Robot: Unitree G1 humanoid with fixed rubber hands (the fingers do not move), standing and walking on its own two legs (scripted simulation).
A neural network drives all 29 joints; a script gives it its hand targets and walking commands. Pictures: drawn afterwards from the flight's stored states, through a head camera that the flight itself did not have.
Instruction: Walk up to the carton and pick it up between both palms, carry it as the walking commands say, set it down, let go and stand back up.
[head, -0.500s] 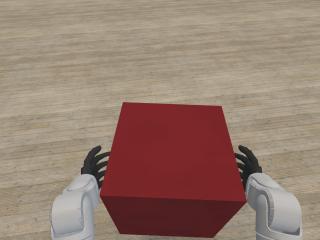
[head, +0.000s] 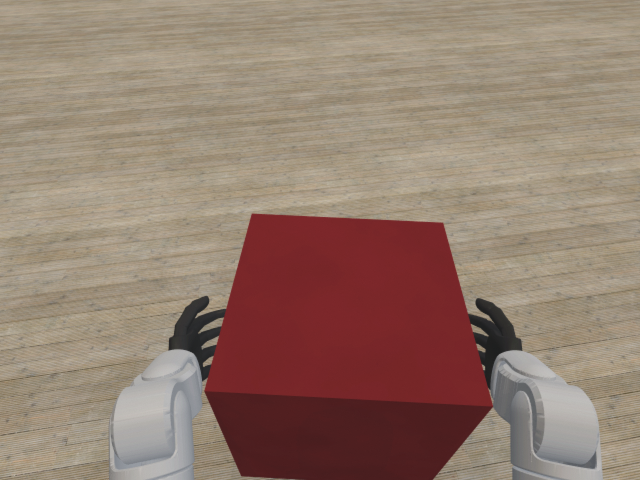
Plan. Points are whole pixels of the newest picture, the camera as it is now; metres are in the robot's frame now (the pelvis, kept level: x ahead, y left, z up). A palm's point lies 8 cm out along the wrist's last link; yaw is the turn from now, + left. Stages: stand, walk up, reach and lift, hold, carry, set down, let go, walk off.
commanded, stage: carry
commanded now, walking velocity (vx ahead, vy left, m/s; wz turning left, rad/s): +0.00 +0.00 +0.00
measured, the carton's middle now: (340, 351) +0.31 +0.00 -0.01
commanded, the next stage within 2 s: hold in 1.76 s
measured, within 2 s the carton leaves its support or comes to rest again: neither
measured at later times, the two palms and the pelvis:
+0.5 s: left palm (187, 324) +0.29 +0.19 +0.09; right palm (487, 329) +0.28 -0.17 +0.08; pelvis +0.04 +0.01 +0.00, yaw +0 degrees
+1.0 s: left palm (197, 311) +0.31 +0.19 +0.07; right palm (478, 313) +0.32 -0.17 +0.07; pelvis +0.06 +0.01 +0.00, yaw +0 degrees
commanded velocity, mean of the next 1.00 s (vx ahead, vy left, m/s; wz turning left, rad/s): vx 0.00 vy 0.00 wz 0.00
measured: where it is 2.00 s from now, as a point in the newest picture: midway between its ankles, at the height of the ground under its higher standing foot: outside the picture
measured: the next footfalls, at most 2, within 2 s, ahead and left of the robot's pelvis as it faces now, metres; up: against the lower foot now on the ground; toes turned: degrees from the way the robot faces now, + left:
none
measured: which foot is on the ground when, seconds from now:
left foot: down 0.00-1.00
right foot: down 0.00-1.00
